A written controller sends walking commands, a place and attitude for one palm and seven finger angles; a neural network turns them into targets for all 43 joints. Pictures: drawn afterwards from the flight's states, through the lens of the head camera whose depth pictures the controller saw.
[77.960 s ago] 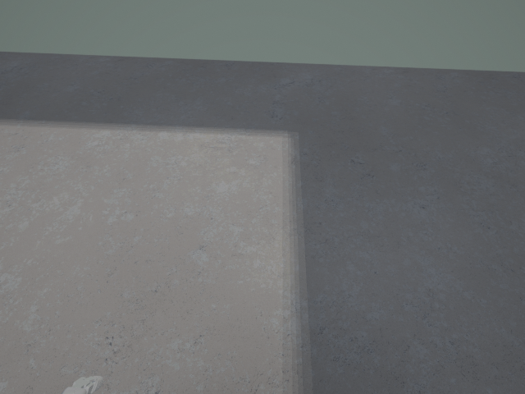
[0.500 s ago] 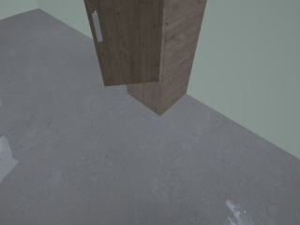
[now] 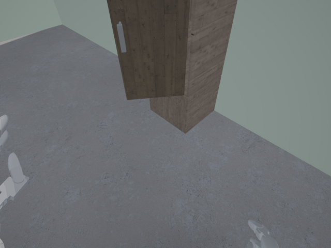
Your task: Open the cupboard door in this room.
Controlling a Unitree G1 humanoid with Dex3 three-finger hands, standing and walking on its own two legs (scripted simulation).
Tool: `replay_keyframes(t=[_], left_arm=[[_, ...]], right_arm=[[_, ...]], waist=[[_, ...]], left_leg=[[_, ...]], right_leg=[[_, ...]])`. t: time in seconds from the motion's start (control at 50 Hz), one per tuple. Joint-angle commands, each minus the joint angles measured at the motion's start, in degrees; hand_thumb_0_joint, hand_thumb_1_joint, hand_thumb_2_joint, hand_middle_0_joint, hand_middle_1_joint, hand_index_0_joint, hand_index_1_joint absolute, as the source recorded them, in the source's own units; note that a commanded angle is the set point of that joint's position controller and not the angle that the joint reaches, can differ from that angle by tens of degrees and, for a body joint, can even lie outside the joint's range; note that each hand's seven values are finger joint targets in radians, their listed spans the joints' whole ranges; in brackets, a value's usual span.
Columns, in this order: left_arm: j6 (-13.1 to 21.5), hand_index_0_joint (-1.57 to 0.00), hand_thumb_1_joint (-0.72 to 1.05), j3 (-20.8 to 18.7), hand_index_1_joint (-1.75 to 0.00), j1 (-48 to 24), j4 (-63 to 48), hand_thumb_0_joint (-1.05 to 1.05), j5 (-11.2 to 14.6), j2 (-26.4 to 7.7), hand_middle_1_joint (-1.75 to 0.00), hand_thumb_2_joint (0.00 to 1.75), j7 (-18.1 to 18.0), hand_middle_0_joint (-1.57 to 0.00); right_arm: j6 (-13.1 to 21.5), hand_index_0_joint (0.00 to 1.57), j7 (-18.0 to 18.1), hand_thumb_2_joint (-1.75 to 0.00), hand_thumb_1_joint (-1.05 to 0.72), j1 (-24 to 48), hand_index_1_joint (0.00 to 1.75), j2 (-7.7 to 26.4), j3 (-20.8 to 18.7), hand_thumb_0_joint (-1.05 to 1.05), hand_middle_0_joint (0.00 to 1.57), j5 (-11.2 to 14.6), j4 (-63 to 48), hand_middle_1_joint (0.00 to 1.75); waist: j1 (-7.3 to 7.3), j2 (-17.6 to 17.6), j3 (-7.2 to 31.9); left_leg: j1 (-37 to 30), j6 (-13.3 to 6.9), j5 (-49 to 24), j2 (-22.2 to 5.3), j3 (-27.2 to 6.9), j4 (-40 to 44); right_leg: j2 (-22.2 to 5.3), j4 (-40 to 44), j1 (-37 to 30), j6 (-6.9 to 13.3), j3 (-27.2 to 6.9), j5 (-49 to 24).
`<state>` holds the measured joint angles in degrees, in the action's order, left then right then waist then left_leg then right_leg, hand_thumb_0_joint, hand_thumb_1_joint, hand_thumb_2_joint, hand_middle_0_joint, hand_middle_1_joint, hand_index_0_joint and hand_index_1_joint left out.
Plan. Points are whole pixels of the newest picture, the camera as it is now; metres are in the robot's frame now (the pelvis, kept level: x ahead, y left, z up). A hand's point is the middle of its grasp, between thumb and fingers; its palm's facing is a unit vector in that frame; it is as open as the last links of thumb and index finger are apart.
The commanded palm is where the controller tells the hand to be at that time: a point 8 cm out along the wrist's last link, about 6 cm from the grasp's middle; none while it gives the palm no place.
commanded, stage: let the arm hang, fingers relaxed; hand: left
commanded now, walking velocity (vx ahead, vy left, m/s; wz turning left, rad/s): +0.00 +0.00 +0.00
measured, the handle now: (122, 36) +1.04 +0.27 +0.06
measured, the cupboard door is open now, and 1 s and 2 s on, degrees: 51 51 51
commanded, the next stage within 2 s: look to check the result in 1.20 s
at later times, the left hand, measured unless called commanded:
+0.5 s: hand out of the picture +0.08 +0.20 -0.16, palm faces +0.05 -0.98 -0.19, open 6.9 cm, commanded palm none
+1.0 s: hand out of the picture +0.06 +0.21 -0.16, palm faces +0.02 -0.97 -0.23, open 7.4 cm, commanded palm none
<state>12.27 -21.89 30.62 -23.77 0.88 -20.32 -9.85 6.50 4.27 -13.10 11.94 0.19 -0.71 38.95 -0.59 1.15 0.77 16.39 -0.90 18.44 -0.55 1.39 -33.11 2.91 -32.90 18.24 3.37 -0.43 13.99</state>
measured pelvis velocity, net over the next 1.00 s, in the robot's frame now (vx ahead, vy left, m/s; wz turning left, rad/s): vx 0.03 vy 0.02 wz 0.00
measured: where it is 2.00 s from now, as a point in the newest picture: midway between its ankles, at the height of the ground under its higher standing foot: outside the picture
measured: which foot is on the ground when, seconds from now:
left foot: down 0.00-1.00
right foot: down 0.00-1.00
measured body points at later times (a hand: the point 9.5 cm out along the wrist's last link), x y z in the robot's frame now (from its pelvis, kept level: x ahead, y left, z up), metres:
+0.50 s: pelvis +0.02 +0.02 +0.01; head +0.06 +0.03 +0.46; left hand +0.08 +0.25 -0.15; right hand +0.05 -0.22 -0.14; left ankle +0.02 +0.13 -0.73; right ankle +0.04 -0.08 -0.73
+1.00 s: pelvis +0.03 +0.02 +0.01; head +0.05 +0.01 +0.46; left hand +0.06 +0.26 -0.14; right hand +0.04 -0.20 -0.15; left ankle +0.02 +0.13 -0.73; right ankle +0.04 -0.08 -0.73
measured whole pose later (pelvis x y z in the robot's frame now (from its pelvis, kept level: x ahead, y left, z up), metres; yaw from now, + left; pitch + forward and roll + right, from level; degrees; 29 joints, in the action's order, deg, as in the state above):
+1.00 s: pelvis +0.03 +0.02 +0.01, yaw +0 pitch -1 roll +0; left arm 0.3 -0.7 12.6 64.3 -0.3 -9.6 -1.6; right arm -0.1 1.5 -14.7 9.9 -0.5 -1.3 63.9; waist -0.8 1.6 -2.5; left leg 8.2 -1.1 13.6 0.7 2.0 -22.9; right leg 1.5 -23.9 10.3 1.3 -1.2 12.3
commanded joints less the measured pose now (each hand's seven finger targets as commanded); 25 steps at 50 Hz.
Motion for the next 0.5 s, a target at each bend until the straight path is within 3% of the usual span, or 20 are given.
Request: replay_keyframes(t=[0.0,0.06,0.08,0.1,0.12,0.16,0.2,0.22,0.26,0.3,0.34,0.4,0.44,0.48], left_arm=[[3.9,-0.2,0.9,-8.7,-0.3,-3.2,-12.7,0.0,0.5,-13.2,-0.3,0.9,-1.1,-0.2],[3.9,-0.2,0.9,-8.7,-0.3,-2.6,-11.4,0.0,0.3,-12.6,-0.3,0.9,-0.9,-0.2],[-7.1,-0.2,0.9,15.4,-0.3,-6.8,30.7,0.0,-4.1,-0.2,-0.3,0.9,8.2,-0.2],[-11.6,-0.2,0.9,14.8,-0.3,-4.7,32.6,0.0,-2.8,3.4,-0.3,0.9,9.6,-0.2],[-12.2,-0.2,0.9,15.9,-0.3,-6.4,33.7,0.0,-2.7,5.4,-0.3,0.9,9.8,-0.2],[-12.3,-0.2,0.9,16.5,-0.3,-9.9,38.1,0.0,-2.8,3.7,-0.3,0.9,9.8,-0.2],[-11.8,-0.2,0.9,16.6,-0.3,-12.6,45.2,0.0,-3.0,1.4,-0.3,0.9,9.5,-0.2],[-11.6,-0.2,0.9,16.8,-0.3,-14.4,48.9,0.0,-3.0,-0.1,-0.3,0.9,9.2,-0.2],[-11.7,-0.2,0.9,17.7,-0.3,-16.5,56.2,0.0,-2.5,-0.9,-0.3,0.9,8.6,-0.2],[-11.9,-0.2,0.9,18.6,-0.3,-17.5,62.8,0.0,-2.0,-0.2,-0.3,0.9,8.3,-0.2],[-11.9,-0.2,0.9,19.1,-0.3,-16.8,68.6,0.0,-1.8,0.6,-0.3,0.9,8.2,-0.2],[-11.7,-0.2,0.9,18.5,-0.3,-15.4,73.9,0.0,-1.9,3.0,-0.3,0.9,8.0,-0.2],[-11.7,-0.2,0.9,18.9,-0.3,-16.2,76.2,0.0,-1.7,2.9,-0.3,0.9,8.1,-0.2],[-11.7,-0.2,0.9,19.3,-0.3,-16.4,78.5,0.0,-1.6,3.0,-0.3,0.9,8.2,-0.2]], right_arm=[[2.4,0.2,0.7,-0.9,-0.9,5.6,0.3,6.2,-1.8,0.0,0.2,0.5,-9.7,0.3],[2.6,0.2,1.0,-0.9,-0.9,5.8,0.3,6.4,-1.5,0.0,0.2,0.9,-10.2,0.3],[2.9,0.2,-5.1,-0.9,-0.9,6.8,0.3,14.6,-4.6,0.0,0.2,0.0,2.9,0.3],[-0.3,0.2,-4.8,-0.9,-0.9,2.4,0.3,9.2,-3.6,0.0,0.2,0.2,2.4,0.3],[-1.1,0.2,-4.4,-0.9,-0.9,1.5,0.3,8.0,-3.1,0.0,0.2,-0.3,2.2,0.3],[-2.6,0.2,-4.1,-0.9,-0.9,2.2,0.3,8.4,-2.5,0.0,0.2,-0.7,1.5,0.3],[-3.7,0.2,-3.8,-0.9,-0.9,1.7,0.3,8.9,-2.6,0.0,0.2,-0.9,2.4,0.3],[-4.3,0.2,-3.9,-0.9,-0.9,1.2,0.3,9.5,-2.9,0.0,0.2,-0.9,3.0,0.3],[-5.3,0.2,-3.8,-0.9,-0.9,0.8,0.3,8.8,-2.5,0.0,0.2,-1.0,5.3,0.3],[-5.6,0.2,-3.6,-0.9,-0.9,1.4,0.3,8.0,-1.8,0.0,0.2,-1.0,8.0,0.3],[-5.8,0.2,-3.3,-0.9,-0.9,1.1,0.3,6.9,-1.3,0.0,0.2,-0.7,10.4,0.3],[-6.0,0.2,-2.7,-0.9,-0.9,-0.5,0.3,5.1,-1.5,0.0,0.2,-0.9,13.7,0.3],[-6.4,0.2,-2.6,-0.9,-0.9,-2.0,0.3,4.8,-1.7,0.0,0.2,-0.7,15.3,0.3],[-6.5,0.2,-2.5,-0.9,-0.9,-3.3,0.3,4.6,-1.6,0.0,0.2,-0.6,17.0,0.3]], waist=[[-0.34,0.2,-0.6],[-0.1,2.9,-2.2],[-2.85,3.2,-6.1],[-1.38,4.0,-1.6],[-0.51,1.3,0.3],[0.21,-6.4,1.8],[0.16,-15.4,4.2],[-0.48,-14.5,4.4],[-0.75,-7.5,5.3],[-0.15,0.3,4.4],[0.28,4.4,4.1],[0.37,8.4,3.2],[0.11,5.5,1.5],[0.13,4.9,0.0]], left_leg=[[-2.0,-1.8,4.1,-3.9,-4.3,10.0],[2.8,-1.9,7.4,-5.7,-6.5,13.8],[6.4,-2.0,-5.5,-5.9,-7.4,4.2],[4.9,-1.8,-8.9,-6.3,-5.9,6.8],[5.0,-2.5,-12.7,-7.0,-7.0,6.5],[6.0,-3.1,-10.7,-6.4,-8.1,6.6],[1.7,-1.9,-11.9,-3.0,-5.2,2.5],[-0.5,-1.2,-12.4,-1.6,-4.5,1.6],[-4.0,-0.9,-14.9,-2.0,-4.4,4.3],[-4.5,-0.9,-17.2,-3.9,-5.5,8.1],[-4.7,-0.9,-17.1,-4.8,-5.6,9.6],[-5.3,-0.9,-13.8,-4.7,-5.3,10.9],[-5.1,-1.0,-11.9,-5.2,-5.7,11.5],[-4.4,-1.0,-10.3,-5.2,-5.9,12.7]], right_leg=[[-7.4,12.3,1.8,-0.6,-10.7,12.0],[-5.0,10.8,-1.4,-2.0,-7.7,8.3],[-7.1,0.8,5.0,-2.0,-2.2,-3.8],[-5.6,-0.4,2.5,-2.2,-2.9,-3.8],[-5.2,-1.5,1.2,-2.2,-1.6,-4.4],[-5.5,0.9,-2.2,-1.8,-2.3,-4.3],[-8.3,5.1,-4.4,-0.2,-6.9,-11.8],[-9.8,5.6,-4.2,1.2,-8.6,-16.1],[-9.5,5.2,-5.7,1.2,-8.4,-19.9],[-7.5,5.1,-7.1,-0.4,-6.4,-14.9],[-7.0,6.7,-8.7,-0.9,-5.7,-11.5],[-6.8,9.0,-9.2,-0.4,-5.1,-10.4],[-6.8,10.3,-8.8,-0.3,-4.9,-9.1],[-6.7,11.0,-8.8,-0.3,-4.8,-8.2]])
